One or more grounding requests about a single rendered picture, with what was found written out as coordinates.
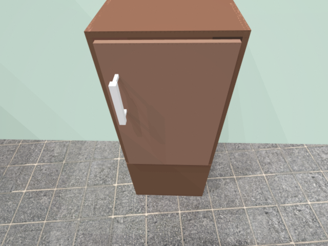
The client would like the handle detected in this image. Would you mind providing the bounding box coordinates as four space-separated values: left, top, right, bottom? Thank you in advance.
108 74 127 125

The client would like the cupboard door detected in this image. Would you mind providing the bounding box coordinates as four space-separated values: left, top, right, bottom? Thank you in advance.
93 39 241 166

